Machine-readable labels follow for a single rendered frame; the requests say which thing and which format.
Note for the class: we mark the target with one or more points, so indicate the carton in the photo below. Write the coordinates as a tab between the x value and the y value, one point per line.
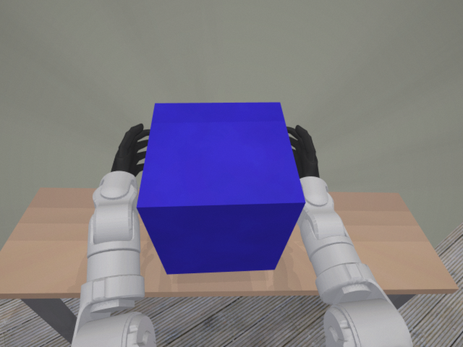
220	190

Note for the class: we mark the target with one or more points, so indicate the robot right hand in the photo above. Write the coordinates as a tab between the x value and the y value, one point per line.
305	154

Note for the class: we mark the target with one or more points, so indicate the right robot upper arm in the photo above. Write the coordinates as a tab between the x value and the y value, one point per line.
365	323

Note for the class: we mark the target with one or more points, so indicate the robot left hand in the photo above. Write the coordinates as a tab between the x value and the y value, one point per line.
126	158

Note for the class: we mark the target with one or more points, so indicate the robot right forearm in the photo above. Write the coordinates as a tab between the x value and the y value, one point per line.
341	276

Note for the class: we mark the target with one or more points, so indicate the robot left forearm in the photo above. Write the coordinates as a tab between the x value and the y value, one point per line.
114	282

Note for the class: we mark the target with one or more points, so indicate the left robot upper arm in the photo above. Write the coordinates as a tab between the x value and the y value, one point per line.
132	329

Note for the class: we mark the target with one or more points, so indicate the table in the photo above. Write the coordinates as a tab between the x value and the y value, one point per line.
45	258

